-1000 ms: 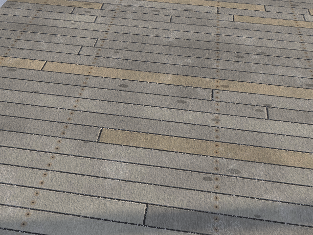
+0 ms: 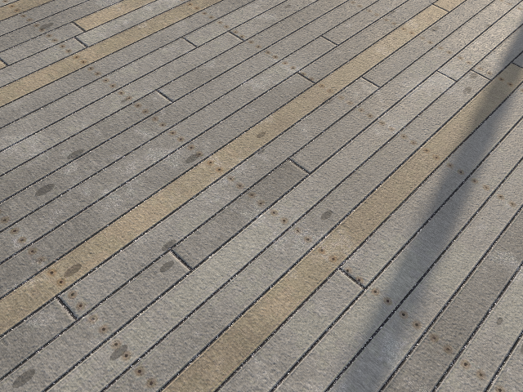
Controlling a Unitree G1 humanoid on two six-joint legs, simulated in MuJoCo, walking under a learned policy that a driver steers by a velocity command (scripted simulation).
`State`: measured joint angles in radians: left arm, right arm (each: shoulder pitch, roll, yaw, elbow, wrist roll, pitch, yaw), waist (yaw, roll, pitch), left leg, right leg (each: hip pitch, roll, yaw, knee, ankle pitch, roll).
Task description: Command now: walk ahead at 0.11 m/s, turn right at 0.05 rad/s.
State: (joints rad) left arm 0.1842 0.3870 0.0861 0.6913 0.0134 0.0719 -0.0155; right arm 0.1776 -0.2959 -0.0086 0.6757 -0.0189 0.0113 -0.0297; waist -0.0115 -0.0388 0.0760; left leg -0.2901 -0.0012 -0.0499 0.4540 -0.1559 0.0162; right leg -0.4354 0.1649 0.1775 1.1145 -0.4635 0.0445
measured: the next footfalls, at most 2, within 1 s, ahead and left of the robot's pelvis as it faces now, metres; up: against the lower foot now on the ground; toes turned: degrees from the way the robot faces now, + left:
right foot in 0.16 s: +0.03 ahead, -0.10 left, +0.00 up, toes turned +8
left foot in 0.62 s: +0.33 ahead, +0.28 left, +0.00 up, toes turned +33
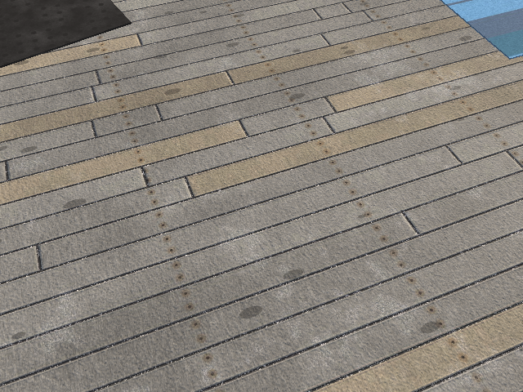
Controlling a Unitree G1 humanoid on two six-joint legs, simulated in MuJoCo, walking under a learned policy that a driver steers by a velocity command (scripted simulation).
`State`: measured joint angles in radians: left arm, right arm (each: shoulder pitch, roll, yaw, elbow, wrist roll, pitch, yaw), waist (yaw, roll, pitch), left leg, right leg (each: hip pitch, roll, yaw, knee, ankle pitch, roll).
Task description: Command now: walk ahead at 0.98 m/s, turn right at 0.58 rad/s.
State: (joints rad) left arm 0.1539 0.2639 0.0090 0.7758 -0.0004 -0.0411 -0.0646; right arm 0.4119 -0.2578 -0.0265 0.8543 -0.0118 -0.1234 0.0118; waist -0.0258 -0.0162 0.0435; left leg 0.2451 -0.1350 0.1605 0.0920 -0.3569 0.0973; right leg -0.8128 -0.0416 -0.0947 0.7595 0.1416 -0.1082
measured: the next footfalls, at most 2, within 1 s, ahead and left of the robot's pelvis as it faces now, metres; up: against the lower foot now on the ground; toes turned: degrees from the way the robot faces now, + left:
right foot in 0.10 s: +0.30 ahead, -0.03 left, +0.00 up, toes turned -7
left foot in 0.50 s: +0.73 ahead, +0.03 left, +0.00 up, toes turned -23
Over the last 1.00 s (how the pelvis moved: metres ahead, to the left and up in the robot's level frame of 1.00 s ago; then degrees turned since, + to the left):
0.48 0.32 -0.02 26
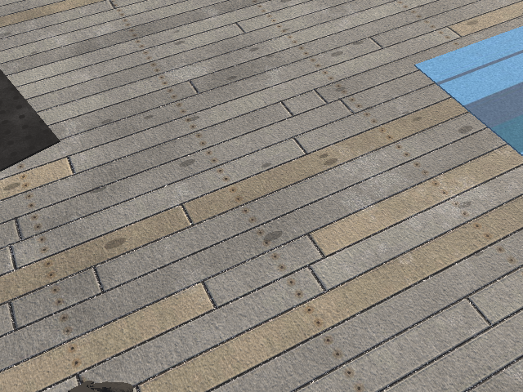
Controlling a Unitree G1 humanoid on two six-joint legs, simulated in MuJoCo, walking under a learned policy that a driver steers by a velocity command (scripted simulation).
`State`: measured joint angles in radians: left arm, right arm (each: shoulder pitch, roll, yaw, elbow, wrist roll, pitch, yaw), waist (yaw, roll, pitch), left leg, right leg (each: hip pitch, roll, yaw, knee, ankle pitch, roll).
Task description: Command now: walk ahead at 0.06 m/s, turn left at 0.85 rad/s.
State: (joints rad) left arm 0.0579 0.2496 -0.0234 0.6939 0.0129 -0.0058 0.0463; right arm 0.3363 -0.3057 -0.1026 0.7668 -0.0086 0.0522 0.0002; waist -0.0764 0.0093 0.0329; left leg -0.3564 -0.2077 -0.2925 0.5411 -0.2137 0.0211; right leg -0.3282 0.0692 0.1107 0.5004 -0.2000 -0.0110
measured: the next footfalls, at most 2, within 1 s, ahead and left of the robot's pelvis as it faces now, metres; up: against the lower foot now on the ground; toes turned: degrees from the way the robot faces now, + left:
left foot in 0.42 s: -0.01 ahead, +0.12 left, +0.00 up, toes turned +17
right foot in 0.84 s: +0.00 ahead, -0.09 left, +0.00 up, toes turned -6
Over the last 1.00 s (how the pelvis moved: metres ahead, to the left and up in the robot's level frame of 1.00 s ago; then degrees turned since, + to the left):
0.63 -0.04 0.01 -3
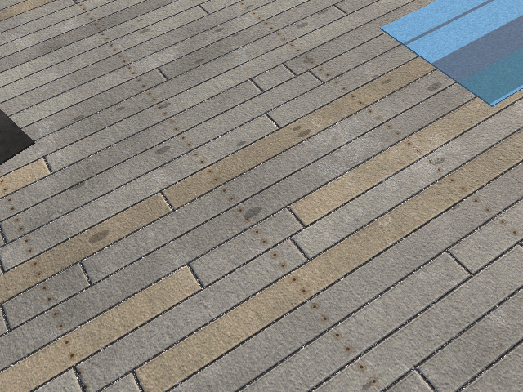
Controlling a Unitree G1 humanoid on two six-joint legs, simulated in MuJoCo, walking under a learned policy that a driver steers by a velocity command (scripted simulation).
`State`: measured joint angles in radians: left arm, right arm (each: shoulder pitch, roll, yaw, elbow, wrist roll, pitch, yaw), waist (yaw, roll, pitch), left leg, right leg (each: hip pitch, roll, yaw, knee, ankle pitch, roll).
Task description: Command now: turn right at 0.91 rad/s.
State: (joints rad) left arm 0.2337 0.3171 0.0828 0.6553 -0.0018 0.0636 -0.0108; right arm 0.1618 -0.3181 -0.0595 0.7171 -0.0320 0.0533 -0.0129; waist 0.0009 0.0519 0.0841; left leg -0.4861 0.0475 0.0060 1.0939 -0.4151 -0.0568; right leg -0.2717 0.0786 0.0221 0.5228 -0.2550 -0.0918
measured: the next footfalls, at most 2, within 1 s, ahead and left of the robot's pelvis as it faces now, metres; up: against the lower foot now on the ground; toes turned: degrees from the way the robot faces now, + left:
left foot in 0.44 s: +0.04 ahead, +0.11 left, +0.00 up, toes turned -2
right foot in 0.88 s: +0.15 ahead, -0.06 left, +0.00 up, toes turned +33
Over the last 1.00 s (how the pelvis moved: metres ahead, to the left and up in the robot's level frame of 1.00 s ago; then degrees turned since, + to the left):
-0.04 -0.02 0.00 -10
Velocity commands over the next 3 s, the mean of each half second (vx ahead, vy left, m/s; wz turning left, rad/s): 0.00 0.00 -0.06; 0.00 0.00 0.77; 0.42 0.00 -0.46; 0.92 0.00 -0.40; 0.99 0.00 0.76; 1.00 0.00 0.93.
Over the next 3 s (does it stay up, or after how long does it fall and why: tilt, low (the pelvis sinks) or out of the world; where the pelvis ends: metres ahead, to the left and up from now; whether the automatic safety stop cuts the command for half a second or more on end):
stays up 1.45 0.13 -0.04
